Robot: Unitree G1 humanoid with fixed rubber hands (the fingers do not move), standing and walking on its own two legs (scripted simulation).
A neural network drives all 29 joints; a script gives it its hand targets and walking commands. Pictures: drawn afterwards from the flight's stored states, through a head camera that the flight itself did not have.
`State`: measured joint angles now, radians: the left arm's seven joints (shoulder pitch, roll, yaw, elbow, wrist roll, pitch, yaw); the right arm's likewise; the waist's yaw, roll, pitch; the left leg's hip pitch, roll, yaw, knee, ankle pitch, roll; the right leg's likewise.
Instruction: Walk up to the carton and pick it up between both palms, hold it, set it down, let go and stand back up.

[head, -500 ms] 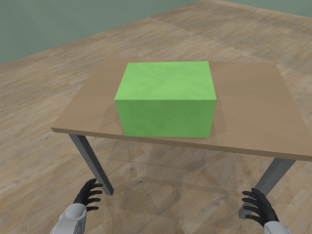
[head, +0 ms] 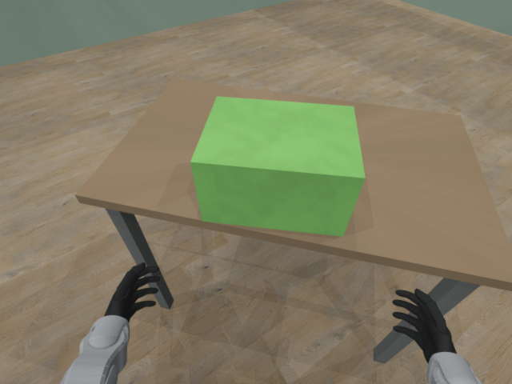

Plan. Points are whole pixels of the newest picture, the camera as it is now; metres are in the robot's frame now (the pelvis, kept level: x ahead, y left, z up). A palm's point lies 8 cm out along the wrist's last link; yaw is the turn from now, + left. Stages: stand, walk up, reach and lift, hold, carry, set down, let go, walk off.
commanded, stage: reach and lift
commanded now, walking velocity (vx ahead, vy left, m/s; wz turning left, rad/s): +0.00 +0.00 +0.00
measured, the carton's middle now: (277, 164) +0.52 -0.01 +0.03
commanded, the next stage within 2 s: none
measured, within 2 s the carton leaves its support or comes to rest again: neither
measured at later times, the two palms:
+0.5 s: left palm (128, 269) +0.28 +0.24 +0.01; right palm (439, 283) +0.26 -0.26 +0.02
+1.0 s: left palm (137, 202) +0.35 +0.23 +0.09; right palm (437, 225) +0.33 -0.26 +0.07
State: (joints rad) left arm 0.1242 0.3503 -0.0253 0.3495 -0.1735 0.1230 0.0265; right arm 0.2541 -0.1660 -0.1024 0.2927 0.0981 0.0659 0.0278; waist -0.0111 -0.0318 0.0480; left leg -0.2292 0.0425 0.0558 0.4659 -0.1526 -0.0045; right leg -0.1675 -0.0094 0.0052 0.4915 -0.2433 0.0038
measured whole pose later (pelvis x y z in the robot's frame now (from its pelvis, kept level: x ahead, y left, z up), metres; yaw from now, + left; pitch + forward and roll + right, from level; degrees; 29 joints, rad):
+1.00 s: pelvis +0.06 -0.02 +0.01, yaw +0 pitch -3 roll +1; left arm -0.10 0.39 0.09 0.29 -0.29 0.16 -0.10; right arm -0.04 -0.34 0.02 0.24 0.35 0.06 -0.08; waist -0.03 0.01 -0.01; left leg -0.09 0.04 0.05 0.28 -0.14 -0.03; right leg -0.03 -0.01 0.00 0.32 -0.24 0.00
